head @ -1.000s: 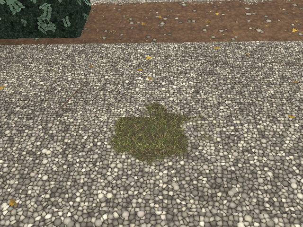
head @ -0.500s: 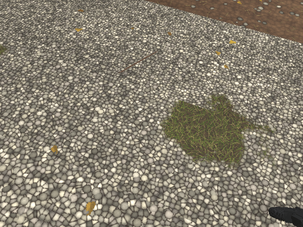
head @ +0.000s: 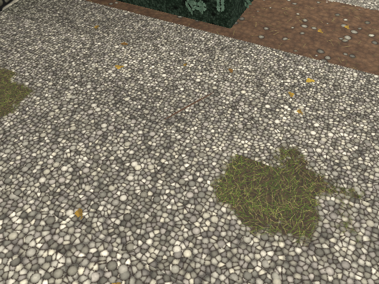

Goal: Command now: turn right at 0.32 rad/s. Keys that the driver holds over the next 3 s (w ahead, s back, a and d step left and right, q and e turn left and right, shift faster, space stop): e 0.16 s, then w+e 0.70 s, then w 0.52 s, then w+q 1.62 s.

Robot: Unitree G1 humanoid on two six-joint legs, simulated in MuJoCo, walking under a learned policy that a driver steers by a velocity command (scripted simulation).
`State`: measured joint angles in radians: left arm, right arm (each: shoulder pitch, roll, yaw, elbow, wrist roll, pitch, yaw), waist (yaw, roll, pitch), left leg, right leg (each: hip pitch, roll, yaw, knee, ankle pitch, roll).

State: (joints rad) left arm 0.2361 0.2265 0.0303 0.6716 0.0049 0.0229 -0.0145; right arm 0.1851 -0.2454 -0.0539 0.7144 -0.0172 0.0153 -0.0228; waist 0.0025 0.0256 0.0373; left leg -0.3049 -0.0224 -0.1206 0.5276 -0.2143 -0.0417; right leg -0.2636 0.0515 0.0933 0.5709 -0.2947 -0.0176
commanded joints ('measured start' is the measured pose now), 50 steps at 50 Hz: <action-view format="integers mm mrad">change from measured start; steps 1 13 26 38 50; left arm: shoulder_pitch -58 -95 259 202 22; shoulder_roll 204 196 311 219 153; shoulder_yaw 64 79 102 67 41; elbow -122 -244 -166 -58 -115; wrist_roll -12 -39 -10 5 -82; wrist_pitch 3 19 -56 -53 -49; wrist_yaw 19 10 -7 48 53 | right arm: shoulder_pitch -34 112 -119 -132 169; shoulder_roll -108 -216 -192 -136 -140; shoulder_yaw -42 -73 -49 -29 -48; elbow -63 -17 -100 -14 33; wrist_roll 7 9 61 2 73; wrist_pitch -26 -52 -113 -116 -164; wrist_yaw -1 11 29 61 90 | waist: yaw -2 -60 94 3 -18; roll -158 128 -298 -147 -38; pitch -35 -48 -55 -141 79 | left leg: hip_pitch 32 240 -695 -92 203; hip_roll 6 454 28 -16 418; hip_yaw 41 -389 4 83 -632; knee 29 -257 778 365 -107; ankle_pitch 5 -260 -321 374 1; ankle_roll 4 327 65 25 423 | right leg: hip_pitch -36 -504 341 4 -750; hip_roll -170 -50 -422 -184 8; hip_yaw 271 13 819 210 198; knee -187 596 -447 -236 926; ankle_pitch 147 -303 -457 482 -210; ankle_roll -111 -20 -369 -183 -66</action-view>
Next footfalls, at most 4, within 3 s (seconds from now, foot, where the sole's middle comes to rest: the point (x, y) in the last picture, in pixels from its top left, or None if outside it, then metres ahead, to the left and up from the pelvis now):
0.48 right None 0.10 -0.16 -0.77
0.90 left None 0.36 -0.05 -0.77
1.36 right None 0.48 -0.50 -0.96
1.86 left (316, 216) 0.85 -0.49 -0.96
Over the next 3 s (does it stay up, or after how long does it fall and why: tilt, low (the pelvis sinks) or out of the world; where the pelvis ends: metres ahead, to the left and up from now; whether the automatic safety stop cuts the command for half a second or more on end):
stays up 1.23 -0.77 -0.39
